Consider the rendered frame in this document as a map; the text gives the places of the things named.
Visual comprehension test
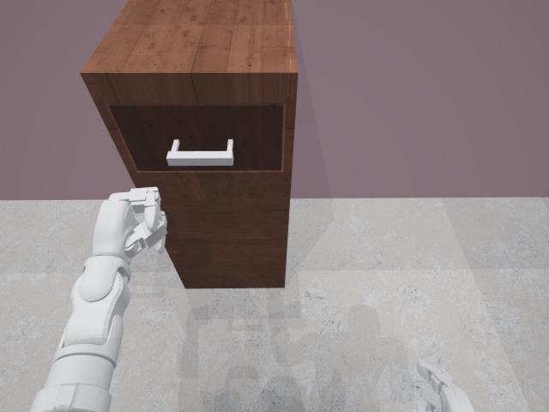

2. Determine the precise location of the handle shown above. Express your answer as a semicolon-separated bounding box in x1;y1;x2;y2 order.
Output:
166;139;233;166

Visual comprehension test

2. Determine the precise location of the right robot hand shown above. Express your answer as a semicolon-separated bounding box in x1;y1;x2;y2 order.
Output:
412;361;475;412

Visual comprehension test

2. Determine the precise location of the left robot hand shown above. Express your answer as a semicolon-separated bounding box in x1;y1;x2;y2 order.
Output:
93;187;167;266

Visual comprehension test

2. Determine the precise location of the cabinet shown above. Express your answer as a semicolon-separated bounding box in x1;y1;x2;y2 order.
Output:
80;0;298;288

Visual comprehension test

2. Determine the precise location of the drawer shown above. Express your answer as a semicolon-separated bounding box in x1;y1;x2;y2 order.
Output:
109;103;283;171

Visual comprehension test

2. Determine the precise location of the robot left forearm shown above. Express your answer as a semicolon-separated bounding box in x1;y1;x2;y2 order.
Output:
29;255;131;412

